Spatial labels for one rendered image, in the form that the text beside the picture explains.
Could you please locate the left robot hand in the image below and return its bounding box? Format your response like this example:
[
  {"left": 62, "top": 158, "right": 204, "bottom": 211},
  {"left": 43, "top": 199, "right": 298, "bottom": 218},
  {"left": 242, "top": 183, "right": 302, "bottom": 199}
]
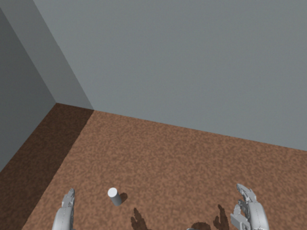
[{"left": 52, "top": 188, "right": 76, "bottom": 230}]

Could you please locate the right robot hand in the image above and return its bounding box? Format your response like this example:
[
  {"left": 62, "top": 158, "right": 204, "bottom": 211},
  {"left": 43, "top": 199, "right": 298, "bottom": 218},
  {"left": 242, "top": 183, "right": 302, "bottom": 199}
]
[{"left": 230, "top": 184, "right": 270, "bottom": 230}]

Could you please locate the can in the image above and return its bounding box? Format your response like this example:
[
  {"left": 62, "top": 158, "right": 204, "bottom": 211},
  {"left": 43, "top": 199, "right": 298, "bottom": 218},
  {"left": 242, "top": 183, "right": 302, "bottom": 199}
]
[{"left": 108, "top": 188, "right": 122, "bottom": 206}]

